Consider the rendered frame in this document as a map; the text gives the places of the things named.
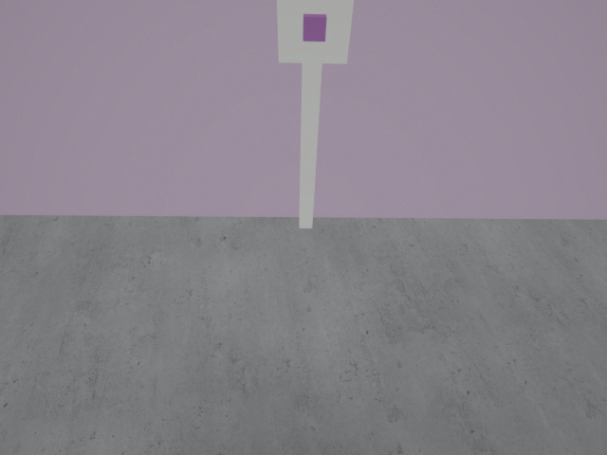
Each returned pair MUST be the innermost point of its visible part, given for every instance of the button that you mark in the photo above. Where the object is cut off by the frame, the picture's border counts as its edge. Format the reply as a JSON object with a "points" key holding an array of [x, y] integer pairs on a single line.
{"points": [[314, 27]]}

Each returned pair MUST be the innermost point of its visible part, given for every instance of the panel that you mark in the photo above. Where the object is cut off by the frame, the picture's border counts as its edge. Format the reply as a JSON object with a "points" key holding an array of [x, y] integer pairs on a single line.
{"points": [[292, 49]]}

